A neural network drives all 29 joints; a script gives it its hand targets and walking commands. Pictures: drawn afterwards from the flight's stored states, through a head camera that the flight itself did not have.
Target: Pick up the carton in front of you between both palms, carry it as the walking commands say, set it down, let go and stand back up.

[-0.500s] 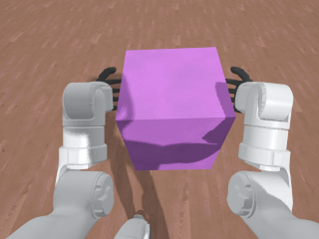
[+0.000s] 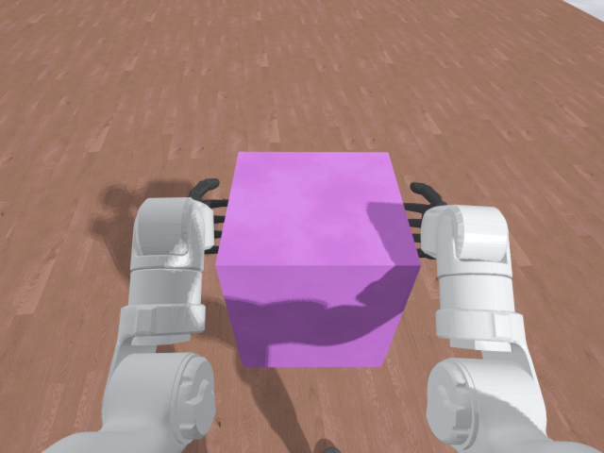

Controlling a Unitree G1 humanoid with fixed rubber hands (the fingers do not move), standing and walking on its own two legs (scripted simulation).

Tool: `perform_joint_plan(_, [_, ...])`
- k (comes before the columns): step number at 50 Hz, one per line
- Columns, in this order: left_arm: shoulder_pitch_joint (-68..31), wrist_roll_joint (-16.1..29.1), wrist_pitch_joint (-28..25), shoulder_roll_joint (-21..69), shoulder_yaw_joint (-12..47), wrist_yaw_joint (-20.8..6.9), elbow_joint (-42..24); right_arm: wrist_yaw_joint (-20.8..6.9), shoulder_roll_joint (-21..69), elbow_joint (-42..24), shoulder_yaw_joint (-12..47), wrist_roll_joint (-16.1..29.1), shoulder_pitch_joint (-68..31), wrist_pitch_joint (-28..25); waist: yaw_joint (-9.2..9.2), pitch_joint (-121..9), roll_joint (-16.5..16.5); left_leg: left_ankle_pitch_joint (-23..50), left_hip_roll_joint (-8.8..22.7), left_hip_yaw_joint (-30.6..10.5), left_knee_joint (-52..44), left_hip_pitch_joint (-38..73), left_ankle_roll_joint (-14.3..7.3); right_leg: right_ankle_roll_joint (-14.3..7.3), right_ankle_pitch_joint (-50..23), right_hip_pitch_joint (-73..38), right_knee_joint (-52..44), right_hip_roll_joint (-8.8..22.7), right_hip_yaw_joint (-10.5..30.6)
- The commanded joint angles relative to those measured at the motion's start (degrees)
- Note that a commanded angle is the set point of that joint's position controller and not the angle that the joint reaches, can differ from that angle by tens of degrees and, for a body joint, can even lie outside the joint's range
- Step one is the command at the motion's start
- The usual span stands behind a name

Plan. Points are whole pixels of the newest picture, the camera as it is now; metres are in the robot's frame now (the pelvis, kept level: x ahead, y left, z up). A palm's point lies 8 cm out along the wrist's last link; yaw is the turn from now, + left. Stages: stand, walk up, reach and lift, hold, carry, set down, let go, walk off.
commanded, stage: carry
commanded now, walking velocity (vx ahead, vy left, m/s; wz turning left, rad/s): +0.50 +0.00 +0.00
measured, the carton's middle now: (312, 263) +0.37 -0.01 +0.05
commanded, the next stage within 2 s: none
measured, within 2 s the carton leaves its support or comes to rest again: neither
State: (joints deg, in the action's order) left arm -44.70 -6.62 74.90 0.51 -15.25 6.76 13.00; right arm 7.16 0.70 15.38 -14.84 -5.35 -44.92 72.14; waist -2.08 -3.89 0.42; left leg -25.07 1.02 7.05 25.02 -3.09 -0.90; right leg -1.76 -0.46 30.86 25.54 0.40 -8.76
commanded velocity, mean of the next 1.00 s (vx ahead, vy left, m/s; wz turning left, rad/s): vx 0.50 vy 0.00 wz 0.00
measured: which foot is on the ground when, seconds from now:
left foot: down 0.00-0.04, up 0.06-0.48, down 0.50-0.98, up 1.00-1.00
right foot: up 0.00-0.00, down 0.02-0.52, up 0.54-0.96, down 0.98-1.00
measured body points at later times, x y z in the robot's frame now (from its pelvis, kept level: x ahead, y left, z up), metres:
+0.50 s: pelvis +0.32 +0.02 +0.00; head +0.30 +0.02 +0.45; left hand +0.60 +0.18 +0.10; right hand +0.62 -0.12 +0.10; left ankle +0.44 +0.11 -0.73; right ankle +0.16 -0.08 -0.73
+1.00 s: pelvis +0.64 +0.00 -0.01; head +0.59 -0.01 +0.44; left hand +0.91 +0.15 +0.08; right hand +0.92 -0.15 +0.08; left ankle +0.44 +0.11 -0.72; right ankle +0.77 -0.10 -0.73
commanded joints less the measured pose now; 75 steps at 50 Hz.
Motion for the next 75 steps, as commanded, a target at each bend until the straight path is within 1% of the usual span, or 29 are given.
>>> perform_joint_plan(1, [-37.4,25.2,-4.1,67.7,32.2,-13.1,-1.8,-15.6,67.7,-5.2,31.5,26.2,-39.4,-1.8,3.62,-28.6,-5.9,42.7,7.2,0.5,19.3,-3.1,0.2,-2.2,0.3,-34.5,-2.9,2.8,1.8])
perform_joint_plan(2, [-36.8,24.7,-4.6,66.2,31.8,-13.3,-2.6,-15.6,69.1,-5.4,32.1,26.5,-39.0,-1.7,3.37,-35.1,5.6,20.5,3.1,-0.8,32.7,-17.9,1.7,-8.4,-4.6,-49.6,1.6,18.3,24.2])
perform_joint_plan(3, [-35.0,25.0,-5.1,66.5,32.1,-13.3,-2.5,-15.5,69.5,-6.3,32.0,25.8,-38.0,-1.8,4.36,-34.3,14.9,-4.1,-3.9,-3.5,44.0,-33.2,2.5,-14.7,-2.3,-56.1,-3.8,22.9,38.1])
perform_joint_plan(6, [-33.4,27.1,-6.1,70.4,35.1,-14.0,-12.1,-14.8,70.6,-11.8,34.8,25.6,-33.4,-2.7,3.32,-28.2,3.5,1.9,2.6,-8.0,42.7,-38.1,0.8,-9.7,-7.5,-47.9,-6.4,19.7,27.1])
perform_joint_plan(7, [-33.8,27.9,-6.2,71.4,36.6,-14.1,-15.5,-14.5,71.3,-14.1,35.7,25.5,-31.7,-3.1,3.07,-27.4,3.0,4.0,3.9,-8.0,37.9,-36.0,1.4,-8.3,-7.7,-44.8,-8.1,18.9,23.5])
perform_joint_plan(14, [-18.3,28.1,-7.1,69.9,45.3,-15.8,-30.4,-12.6,70.6,-27.8,44.5,22.0,-13.1,-5.6,3.31,-26.4,7.3,11.3,2.3,-1.5,17.0,-33.1,3.0,-6.8,-16.4,-45.2,-9.2,14.5,10.5])
perform_joint_plan(20, [-0.7,24.4,-6.2,62.3,49.0,-16.8,-35.2,-13.7,63.4,-34.4,49.0,19.5,2.7,-3.9,3.98,-19.6,8.2,21.9,0.1,2.2,3.9,-30.0,1.2,-5.2,-22.9,-45.1,-8.1,12.3,4.7])
perform_joint_plan(24, [5.5,23.4,-4.0,58.1,48.1,-17.1,-34.9,-15.9,60.5,-33.1,47.6,20.6,9.2,-1.4,2.19,-20.3,5.0,22.8,-2.4,7.1,-3.2,-4.7,-1.1,-0.6,-24.4,-32.5,6.9,9.5,-1.5])
perform_joint_plan(25, [4.2,23.4,-3.4,56.6,48.1,-17.1,-35.0,-16.2,59.2,-32.6,47.0,20.5,9.7,-0.8,0.87,-23.5,1.5,17.2,5.1,-2.8,-1.6,7.4,-3.0,1.2,-8.6,-21.8,17.3,8.5,-1.8])
perform_joint_plan(26, [1.8,24.2,-2.3,56.4,48.7,-17.1,-35.7,-16.3,57.9,-30.8,46.0,19.7,8.5,-0.7,0.46,-26.2,-11.2,11.6,19.2,-27.9,-4.6,19.0,-11.4,3.6,8.1,-3.7,32.9,1.9,-0.8])
perform_joint_plan(27, [0.7,24.5,-1.8,56.0,48.9,-17.3,-35.2,-16.4,58.4,-29.7,46.0,20.0,8.6,-0.5,0.31,-22.6,-15.9,15.2,22.3,-37.3,-9.5,21.4,-14.7,3.1,28.9,9.9,41.1,-1.7,3.2])
perform_joint_plan(30, [-0.5,25.2,-2.3,59.1,48.8,-17.5,-32.6,-16.8,61.7,-30.6,46.6,22.2,5.1,-0.3,1.05,-17.5,-2.5,17.7,20.0,-24.3,-11.3,7.9,-10.0,1.2,23.7,10.2,41.2,6.1,9.6])
perform_joint_plan(31, [-0.4,25.3,-2.6,60.2,48.9,-17.5,-32.1,-17.0,62.7,-31.1,47.1,22.8,3.7,-0.5,1.44,-16.4,-1.9,12.9,18.6,-20.0,-13.7,2.9,-7.9,1.5,20.4,7.4,36.5,7.4,9.6])
perform_joint_plan(36, [0.2,24.4,-4.1,62.7,49.6,-16.4,-33.1,-17.8,63.8,-32.6,48.3,24.5,2.9,-1.5,1.56,-13.7,-6.5,8.1,15.1,-9.3,-19.4,-1.1,-7.3,4.3,10.6,5.2,20.3,7.0,4.2])
perform_joint_plan(45, [3.4,24.0,-3.0,58.3,49.3,-16.0,-31.6,-17.1,58.8,-30.2,46.5,21.7,8.1,-0.7,0.68,-8.9,-8.3,28.6,12.5,-1.3,-13.6,6.7,-4.8,1.9,0.8,1.3,3.3,4.3,-1.6])
perform_joint_plan(49, [5.8,23.3,-3.4,58.7,48.1,-16.6,-28.2,-17.3,58.9,-28.5,47.1,21.5,8.3,-0.8,2.52,-15.8,-5.4,40.3,9.1,5.1,10.2,-1.3,-0.6,0.1,9.6,-25.8,-1.0,1.0,-5.6])
perform_joint_plan(50, [6.8,22.6,-3.9,58.5,47.6,-16.7,-27.6,-17.5,59.1,-29.0,47.7,21.8,7.2,-0.7,3.66,-21.0,3.4,27.4,6.0,4.9,25.3,-14.1,1.8,-3.8,18.3,-38.5,-4.4,12.9,13.8])
perform_joint_plan(51, [6.0,22.7,-4.9,60.0,47.4,-16.9,-26.2,-17.6,61.0,-30.9,48.8,22.6,4.5,-0.8,4.00,-24.0,18.9,3.3,-1.4,2.2,40.2,-31.7,3.7,-10.9,16.1,-49.8,-9.6,24.1,35.5])
perform_joint_plan(52, [5.7,23.6,-5.5,61.8,47.6,-17.0,-27.4,-17.9,62.0,-29.9,49.2,23.2,4.1,-1.3,3.50,-22.3,16.3,-2.6,-0.5,-4.5,48.1,-37.8,1.9,-11.8,7.9,-48.4,-10.7,24.0,36.3])
perform_joint_plan(53, [4.5,24.3,-6.2,63.7,48.1,-17.0,-29.1,-18.1,64.0,-30.2,49.6,24.0,3.8,-2.1,3.42,-22.3,11.2,-1.4,2.2,-6.3,50.3,-38.4,0.6,-11.0,2.1,-45.8,-9.2,22.4,29.9])
perform_joint_plan(55, [1.8,25.4,-7.5,66.8,49.4,-17.1,-32.3,-18.1,66.3,-31.5,50.1,24.4,3.7,-3.6,2.80,-20.9,1.3,4.7,6.2,-7.7,43.9,-36.0,-0.2,-7.4,3.6,-37.5,-10.8,20.4,22.1])
perform_joint_plan(59, [2.7,26.8,-8.8,67.2,51.0,-17.4,-35.3,-17.0,67.9,-33.7,51.2,23.3,6.7,-5.6,2.73,-19.7,6.4,9.7,6.3,-4.1,29.8,-31.9,1.0,-6.5,12.9,-31.6,-16.3,18.0,12.3])
perform_joint_plan(64, [6.1,26.9,-8.5,63.4,51.6,-17.7,-37.8,-16.0,65.3,-35.5,50.9,21.8,11.2,-6.0,2.82,-16.7,7.4,18.0,2.6,2.1,11.6,-27.5,1.9,-4.8,-13.7,-32.5,-11.1,14.1,1.7])
perform_joint_plan(68, [7.5,25.3,-6.9,59.3,50.4,-17.0,-38.4,-16.0,61.2,-37.6,50.5,22.4,10.8,-3.9,3.14,-15.4,8.0,27.7,0.4,4.7,2.3,-19.8,1.4,-1.8,-19.2,-32.3,-4.6,11.9,-2.3])
perform_joint_plan(70, [7.8,24.5,-5.7,57.2,49.4,-16.6,-37.4,-16.3,59.0,-36.8,49.7,22.2,11.5,-2.6,2.23,-14.9,4.5,37.2,0.4,6.3,-6.5,-7.9,1.5,1.3,-15.9,-27.2,3.5,9.5,-4.4])
perform_joint_plan(71, [8.0,24.0,-5.1,55.9,49.0,-16.5,-36.5,-16.4,57.5,-36.0,49.0,22.1,11.5,-1.9,2.05,-16.4,2.9,47.0,5.5,1.6,-5.2,0.5,1.2,3.4,-7.6,-22.0,7.7,8.6,-3.9])
perform_joint_plan(72, [6.4,24.1,-4.2,55.1,49.2,-16.3,-36.3,-16.6,56.6,-34.6,47.9,21.5,11.2,-1.4,1.66,-21.5,-6.8,73.5,16.6,-9.5,1.8,13.5,-3.5,5.6,12.7,-13.4,17.3,6.5,-1.7])
perform_joint_plan(73, [6.1,24.3,-3.2,55.3,49.6,-16.2,-36.0,-16.6,55.9,-31.7,46.6,20.7,12.8,-1.4,1.12,-26.5,-14.0,74.0,21.6,-16.8,2.2,21.0,-10.7,5.9,29.5,-5.7,21.0,3.5,1.6])
perform_joint_plan(75, [4.7,24.8,-2.9,56.9,49.5,-16.5,-34.8,-16.8,58.8,-31.0,46.2,21.4,12.8,-1.4,1.37,-24.8,-9.7,58.3,20.2,-16.5,-3.2,15.5,-10.7,4.5,35.8,-5.5,16.3,4.2,5.3])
